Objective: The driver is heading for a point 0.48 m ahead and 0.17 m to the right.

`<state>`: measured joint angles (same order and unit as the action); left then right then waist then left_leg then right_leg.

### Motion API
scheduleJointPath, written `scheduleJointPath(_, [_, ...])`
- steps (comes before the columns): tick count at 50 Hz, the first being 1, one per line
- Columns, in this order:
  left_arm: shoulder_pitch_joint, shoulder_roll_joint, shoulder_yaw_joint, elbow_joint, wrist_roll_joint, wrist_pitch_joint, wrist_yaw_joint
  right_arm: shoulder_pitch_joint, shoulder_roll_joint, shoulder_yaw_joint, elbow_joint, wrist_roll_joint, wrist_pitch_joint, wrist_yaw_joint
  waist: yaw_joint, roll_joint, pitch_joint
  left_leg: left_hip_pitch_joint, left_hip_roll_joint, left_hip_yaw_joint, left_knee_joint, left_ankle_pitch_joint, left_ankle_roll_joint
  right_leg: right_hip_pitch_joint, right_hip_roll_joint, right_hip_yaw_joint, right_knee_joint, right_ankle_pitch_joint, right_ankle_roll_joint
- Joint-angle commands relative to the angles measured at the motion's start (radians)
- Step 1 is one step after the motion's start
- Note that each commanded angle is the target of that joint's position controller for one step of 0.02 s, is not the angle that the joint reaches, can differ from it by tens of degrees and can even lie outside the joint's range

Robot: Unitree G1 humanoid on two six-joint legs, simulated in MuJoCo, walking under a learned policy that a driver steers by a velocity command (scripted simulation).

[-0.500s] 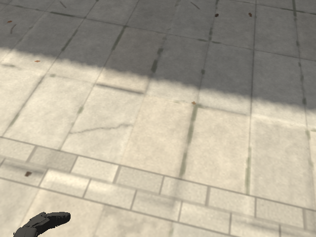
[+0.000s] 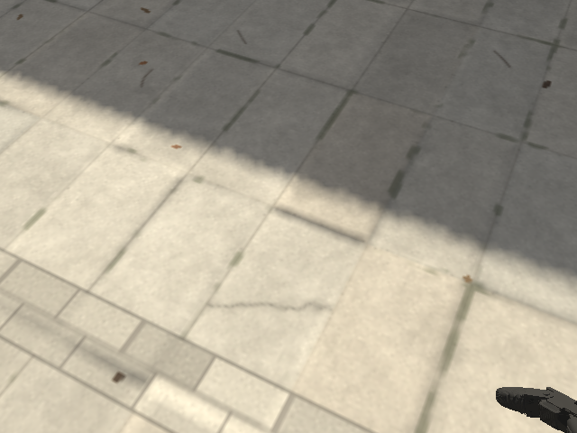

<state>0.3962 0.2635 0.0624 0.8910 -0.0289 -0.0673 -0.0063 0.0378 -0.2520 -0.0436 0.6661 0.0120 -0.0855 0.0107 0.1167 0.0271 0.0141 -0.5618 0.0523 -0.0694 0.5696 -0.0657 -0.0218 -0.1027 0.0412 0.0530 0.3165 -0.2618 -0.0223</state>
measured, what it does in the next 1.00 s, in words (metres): walks ahead, turning right: left foot, then right foot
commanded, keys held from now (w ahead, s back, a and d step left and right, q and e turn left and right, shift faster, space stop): w+e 0.58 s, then no key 0.42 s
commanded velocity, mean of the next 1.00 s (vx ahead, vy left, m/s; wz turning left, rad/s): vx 0.39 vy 0.00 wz -0.39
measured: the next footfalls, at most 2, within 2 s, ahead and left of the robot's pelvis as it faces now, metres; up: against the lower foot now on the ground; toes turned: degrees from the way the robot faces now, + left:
left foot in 0.08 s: +0.19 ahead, +0.14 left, +0.00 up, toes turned -4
right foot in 0.58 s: +0.41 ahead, -0.19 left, +0.00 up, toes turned -24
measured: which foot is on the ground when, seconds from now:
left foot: up 0.00-0.06, down 0.08-0.58, up 0.60-1.00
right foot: down 0.00-0.08, up 0.10-0.56, down 0.58-1.00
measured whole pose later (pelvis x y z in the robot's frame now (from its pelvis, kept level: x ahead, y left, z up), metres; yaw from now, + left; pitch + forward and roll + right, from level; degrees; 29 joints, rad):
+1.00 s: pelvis +0.43 -0.11 +0.00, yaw -26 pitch +2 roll -2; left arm 0.20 0.26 0.05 0.77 0.01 -0.02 0.00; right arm 0.12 -0.27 -0.04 0.76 -0.01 -0.04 0.00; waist 0.03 0.04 0.02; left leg -0.50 0.06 -0.04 0.62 -0.09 -0.03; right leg -0.19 0.10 0.01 0.40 -0.25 -0.07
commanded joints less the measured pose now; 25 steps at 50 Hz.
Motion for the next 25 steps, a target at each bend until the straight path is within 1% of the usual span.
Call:
scheduleJointPath(1, [-0.032, 0.185, 0.040, -0.065, -0.007, 0.000, 0.010, -0.024, -0.102, -0.032, -0.076, 0.008, -0.027, 0.006, -0.080, -0.133, -0.019, 0.187, -0.040, 0.027, -0.096, 0.013, 0.014, -0.073, -0.238, 0.228, -0.032, 0.165, -0.152])
scheduleJointPath(2, [-0.037, 0.177, 0.037, -0.067, -0.005, 0.003, 0.013, 0.028, -0.118, -0.041, -0.060, 0.006, -0.029, 0.004, -0.113, -0.131, -0.038, 0.282, -0.042, 0.034, -0.129, 0.005, 0.031, -0.092, -0.219, 0.224, 0.018, 0.169, -0.132])
scheduleJointPath(3, [-0.043, 0.150, 0.028, -0.074, 0.002, 0.002, 0.013, 0.125, -0.151, -0.059, -0.037, -0.002, -0.031, -0.005, -0.161, -0.123, -0.089, 0.438, -0.017, 0.021, -0.136, -0.015, 0.058, -0.143, -0.171, 0.198, 0.129, 0.206, -0.102])
scheduleJointPath(4, [-0.069, 0.084, 0.006, -0.104, 0.020, -0.004, 0.011, 0.290, -0.220, -0.079, -0.021, -0.022, -0.031, -0.017, -0.239, -0.019, -0.213, 0.680, 0.160, -0.142, -0.120, -0.031, 0.124, -0.287, -0.099, 0.125, 0.416, 0.081, -0.057])
scheduleJointPath(5, [0.030, 0.019, -0.013, -0.139, 0.007, -0.022, 0.015, 0.359, -0.290, -0.094, -0.003, -0.033, -0.013, -0.017, -0.203, 0.262, -0.317, 0.909, 0.383, -0.517, -0.200, -0.182, 0.256, -0.596, -0.001, 0.005, 0.722, -0.297, -0.009])
scheduleJointPath(6, [0.023, 0.107, 0.006, -0.130, -0.013, -0.026, 0.016, 0.369, -0.221, -0.080, 0.007, -0.023, -0.010, -0.013, -0.216, 0.228, -0.283, 0.868, 0.383, -0.634, -0.250, -0.349, 0.282, -0.708, -0.051, 0.061, 0.885, -0.319, -0.002])
scheduleJointPath(7, [-0.037, 0.151, 0.020, -0.139, -0.015, -0.021, 0.014, 0.324, -0.162, -0.061, 0.003, -0.015, -0.012, -0.012, -0.216, 0.152, -0.172, 0.776, 0.342, -0.491, -0.263, -0.345, 0.250, -0.745, -0.088, 0.071, 0.935, -0.230, -0.002])
scheduleJointPath(8, [-0.072, 0.145, 0.023, -0.141, -0.008, -0.013, 0.014, 0.264, -0.129, -0.049, 0.001, -0.017, -0.013, -0.009, -0.191, 0.104, -0.113, 0.670, 0.291, -0.368, -0.288, -0.266, 0.222, -0.714, -0.117, 0.055, 0.928, -0.153, 0.002])
scheduleJointPath(9, [-0.093, 0.135, 0.026, -0.147, 0.001, -0.006, 0.014, 0.213, -0.104, -0.041, 0.004, -0.021, -0.014, -0.005, -0.166, 0.095, -0.065, 0.584, 0.257, -0.288, -0.319, -0.194, 0.213, -0.693, -0.138, 0.052, 0.897, -0.100, 0.006])
scheduleJointPath(10, [-0.098, 0.122, 0.029, -0.153, 0.001, 0.006, 0.010, 0.181, -0.087, -0.037, 0.009, -0.025, -0.017, -0.003, -0.141, 0.102, -0.031, 0.512, 0.230, -0.213, -0.351, -0.123, 0.202, -0.654, -0.159, 0.056, 0.870, -0.065, 0.009])
scheduleJointPath(11, [-0.099, 0.102, 0.026, -0.159, -0.002, 0.016, 0.006, 0.164, -0.086, -0.039, 0.015, -0.024, -0.021, -0.003, -0.125, 0.107, -0.018, 0.466, 0.221, -0.160, -0.377, -0.073, 0.199, -0.627, -0.167, 0.051, 0.854, -0.040, 0.014])
scheduleJointPath(12, [-0.108, 0.085, 0.023, -0.169, -0.001, 0.024, 0.003, 0.163, -0.093, -0.044, 0.023, -0.023, -0.027, -0.004, -0.118, 0.095, -0.013, 0.448, 0.220, -0.118, -0.395, -0.018, 0.205, -0.622, -0.170, 0.046, 0.842, -0.013, 0.021])
scheduleJointPath(14, [-0.139, 0.073, 0.021, -0.191, 0.004, 0.034, 0.000, 0.171, -0.114, -0.054, 0.040, -0.025, -0.032, -0.010, -0.112, 0.059, -0.006, 0.442, 0.225, -0.045, -0.415, 0.063, 0.216, -0.640, -0.174, 0.050, 0.789, 0.048, 0.036])
scheduleJointPath(16, [-0.180, 0.064, 0.016, -0.210, 0.007, 0.036, -0.008, 0.183, -0.135, -0.061, 0.056, -0.025, -0.030, -0.016, -0.119, 0.040, 0.001, 0.455, 0.221, 0.027, -0.423, 0.105, 0.212, -0.646, -0.174, 0.044, 0.691, 0.138, 0.042])
scheduleJointPath(18, [-0.235, 0.055, 0.009, -0.228, 0.007, 0.033, -0.020, 0.190, -0.154, -0.066, 0.067, -0.022, -0.026, -0.020, -0.136, 0.036, 0.014, 0.456, 0.205, 0.100, -0.427, 0.113, 0.195, -0.615, -0.166, 0.017, 0.571, 0.236, 0.035])
scheduleJointPath(20, [-0.308, 0.051, 0.003, -0.254, 0.009, 0.031, -0.033, 0.215, -0.175, -0.072, 0.081, -0.016, -0.020, -0.024, -0.163, 0.026, 0.034, 0.472, 0.208, 0.149, -0.426, 0.108, 0.182, -0.590, -0.154, -0.018, 0.473, 0.286, 0.023])
scheduleJointPath(23, [-0.386, 0.061, 0.003, -0.296, 0.006, 0.033, -0.048, 0.255, -0.204, -0.082, 0.104, 0.000, -0.007, -0.025, -0.184, 0.026, 0.061, 0.548, 0.234, 0.189, -0.403, 0.116, 0.163, -0.587, -0.143, -0.053, 0.384, 0.240, -0.007])
scheduleJointPath(24, [-0.402, 0.068, 0.004, -0.309, 0.007, 0.034, -0.052, 0.264, -0.213, -0.086, 0.111, 0.005, 0.000, -0.025, -0.184, 0.028, 0.066, 0.579, 0.243, 0.201, -0.381, 0.151, 0.155, -0.585, -0.135, -0.068, 0.364, 0.202, -0.021])
scheduleJointPath(25, [-0.405, 0.077, 0.008, -0.318, 0.008, 0.035, -0.056, 0.266, -0.224, -0.089, 0.115, 0.010, 0.006, -0.025, -0.177, 0.035, 0.061, 0.604, 0.249, 0.217, -0.344, 0.241, 0.145, -0.561, -0.118, -0.089, 0.347, 0.154, -0.038])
